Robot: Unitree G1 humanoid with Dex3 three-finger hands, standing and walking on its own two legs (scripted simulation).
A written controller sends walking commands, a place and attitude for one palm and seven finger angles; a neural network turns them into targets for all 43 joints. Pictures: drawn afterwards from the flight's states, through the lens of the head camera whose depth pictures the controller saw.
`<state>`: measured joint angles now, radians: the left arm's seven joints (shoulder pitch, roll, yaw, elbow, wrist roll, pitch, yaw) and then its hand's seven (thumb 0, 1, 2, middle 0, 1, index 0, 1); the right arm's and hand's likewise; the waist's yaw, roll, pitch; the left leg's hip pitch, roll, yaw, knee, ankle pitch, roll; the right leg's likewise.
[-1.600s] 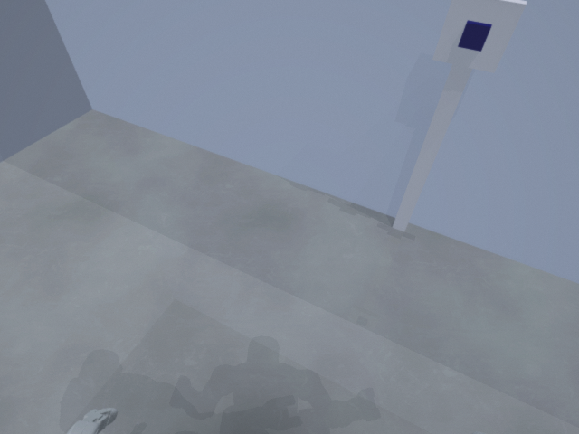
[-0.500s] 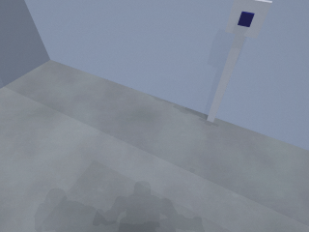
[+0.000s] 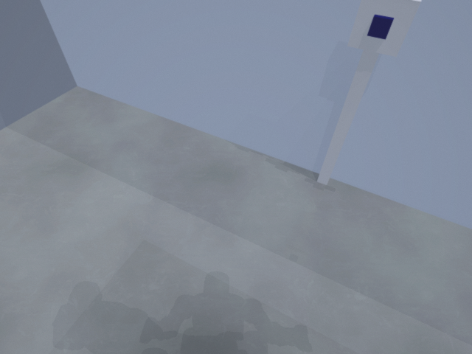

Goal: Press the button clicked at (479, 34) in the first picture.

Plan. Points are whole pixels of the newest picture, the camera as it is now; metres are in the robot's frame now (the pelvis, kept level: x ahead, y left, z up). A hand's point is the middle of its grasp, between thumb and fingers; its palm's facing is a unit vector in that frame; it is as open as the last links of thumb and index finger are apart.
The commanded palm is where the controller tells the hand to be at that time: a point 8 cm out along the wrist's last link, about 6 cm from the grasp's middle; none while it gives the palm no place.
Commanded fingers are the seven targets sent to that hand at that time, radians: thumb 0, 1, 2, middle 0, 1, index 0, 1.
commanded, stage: walk to a spot facing it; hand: left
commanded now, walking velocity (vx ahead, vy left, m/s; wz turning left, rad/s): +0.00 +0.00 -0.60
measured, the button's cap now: (380, 26) +1.13 -0.44 +0.10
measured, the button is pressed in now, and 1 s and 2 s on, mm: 0 0 0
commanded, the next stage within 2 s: none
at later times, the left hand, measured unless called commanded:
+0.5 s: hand out of the picture +0.05 +0.15 -0.17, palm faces -0.18 -0.95 -0.25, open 7.4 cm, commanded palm none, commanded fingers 0.00 0.90 0.90 -0.20 -0.30 -0.20 -0.30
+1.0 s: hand (152, 318) +0.22 +0.20 -0.19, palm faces -0.43 -0.88 -0.19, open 7.4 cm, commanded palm none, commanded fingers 0.00 0.90 0.90 -0.20 -0.30 -0.20 -0.30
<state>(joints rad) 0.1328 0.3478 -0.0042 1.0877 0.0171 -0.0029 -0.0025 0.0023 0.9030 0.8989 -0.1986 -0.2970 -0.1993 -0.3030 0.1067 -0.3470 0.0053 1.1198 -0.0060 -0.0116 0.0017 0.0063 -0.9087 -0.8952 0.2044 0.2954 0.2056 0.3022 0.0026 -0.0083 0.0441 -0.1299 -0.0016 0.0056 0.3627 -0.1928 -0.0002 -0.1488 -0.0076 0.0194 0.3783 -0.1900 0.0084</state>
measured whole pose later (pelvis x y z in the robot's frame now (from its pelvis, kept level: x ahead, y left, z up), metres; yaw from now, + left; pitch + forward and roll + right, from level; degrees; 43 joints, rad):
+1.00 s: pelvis +0.13 +0.01 -0.01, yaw -32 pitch -1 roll -2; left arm 0.36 0.25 0.10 1.00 0.04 0.02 -0.02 0.00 0.91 0.90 -0.20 -0.30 -0.20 -0.30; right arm 0.19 -0.17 -0.02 0.90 -0.02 -0.05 0.00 0.01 -0.91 -0.90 0.20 0.30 0.20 0.30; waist 0.04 -0.05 0.00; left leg -0.26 0.05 0.12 0.56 -0.28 0.04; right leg -0.39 0.04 0.07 1.04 -0.43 0.00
